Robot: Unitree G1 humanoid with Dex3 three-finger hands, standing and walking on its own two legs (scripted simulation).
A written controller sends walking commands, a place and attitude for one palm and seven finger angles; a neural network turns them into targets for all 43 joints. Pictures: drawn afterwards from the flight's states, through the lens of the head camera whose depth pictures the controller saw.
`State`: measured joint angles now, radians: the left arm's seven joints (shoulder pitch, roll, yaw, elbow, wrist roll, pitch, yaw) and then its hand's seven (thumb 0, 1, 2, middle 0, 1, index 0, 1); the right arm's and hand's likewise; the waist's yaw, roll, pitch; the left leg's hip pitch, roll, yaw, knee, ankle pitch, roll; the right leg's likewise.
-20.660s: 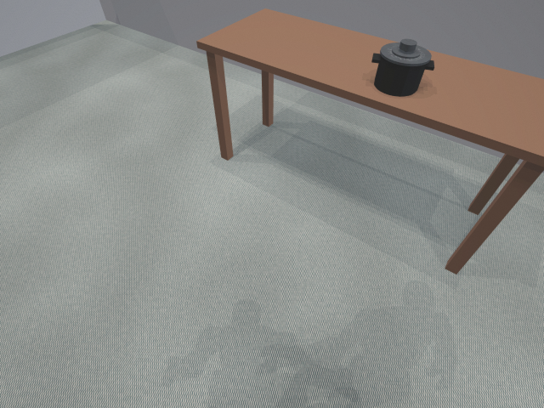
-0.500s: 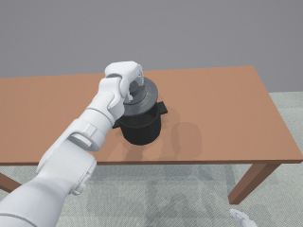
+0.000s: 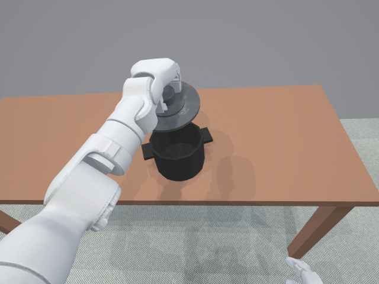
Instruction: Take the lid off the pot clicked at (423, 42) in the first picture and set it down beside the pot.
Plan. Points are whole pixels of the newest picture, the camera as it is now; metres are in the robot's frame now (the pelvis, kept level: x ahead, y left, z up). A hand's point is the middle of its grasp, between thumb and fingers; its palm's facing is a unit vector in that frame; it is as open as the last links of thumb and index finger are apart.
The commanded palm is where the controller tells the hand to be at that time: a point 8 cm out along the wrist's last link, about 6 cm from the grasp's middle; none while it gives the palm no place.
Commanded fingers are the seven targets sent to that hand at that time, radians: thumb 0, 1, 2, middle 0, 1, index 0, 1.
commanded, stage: lift the lid straight up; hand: left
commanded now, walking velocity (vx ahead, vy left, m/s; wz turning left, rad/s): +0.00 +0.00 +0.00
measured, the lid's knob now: (164, 95) +0.49 +0.05 +0.15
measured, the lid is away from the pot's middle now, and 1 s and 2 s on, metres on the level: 0.01 0.08 0.18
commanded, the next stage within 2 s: move the lid sideways beside the pot in 0.34 s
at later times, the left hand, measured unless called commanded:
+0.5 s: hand (163, 89) +0.47 +0.05 +0.19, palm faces -0.21 -0.04 -0.98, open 8.1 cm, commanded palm +0.45 +0.06 +0.26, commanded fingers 0.00 0.61 1.03 -0.80 -1.02 -0.79 -1.00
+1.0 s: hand (128, 95) +0.46 +0.12 +0.18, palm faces -0.25 -0.02 -0.97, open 8.1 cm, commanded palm +0.45 +0.13 +0.26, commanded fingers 0.00 0.61 1.03 -0.80 -1.02 -0.79 -1.00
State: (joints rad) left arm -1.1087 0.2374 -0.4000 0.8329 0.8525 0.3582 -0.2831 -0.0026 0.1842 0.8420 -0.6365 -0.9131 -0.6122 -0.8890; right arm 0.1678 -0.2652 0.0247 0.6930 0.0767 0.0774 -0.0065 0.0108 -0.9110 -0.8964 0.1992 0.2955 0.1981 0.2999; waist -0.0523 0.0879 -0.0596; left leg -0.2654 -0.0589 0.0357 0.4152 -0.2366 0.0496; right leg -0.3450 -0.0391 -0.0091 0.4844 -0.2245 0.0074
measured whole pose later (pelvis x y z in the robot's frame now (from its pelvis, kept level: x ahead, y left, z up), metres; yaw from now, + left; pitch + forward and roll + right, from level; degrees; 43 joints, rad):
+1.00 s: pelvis +0.00 +0.00 +0.00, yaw +0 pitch +5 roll +1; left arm -1.08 0.38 -0.34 0.77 0.88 0.28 -0.40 0.00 0.18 0.84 -0.64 -0.92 -0.61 -0.89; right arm 0.17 -0.28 0.03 0.66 0.08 0.07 -0.03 0.01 -0.91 -0.90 0.20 0.30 0.20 0.30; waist -0.05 0.07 -0.04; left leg -0.25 -0.06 0.03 0.40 -0.23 0.06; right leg -0.32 -0.04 -0.02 0.45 -0.21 0.01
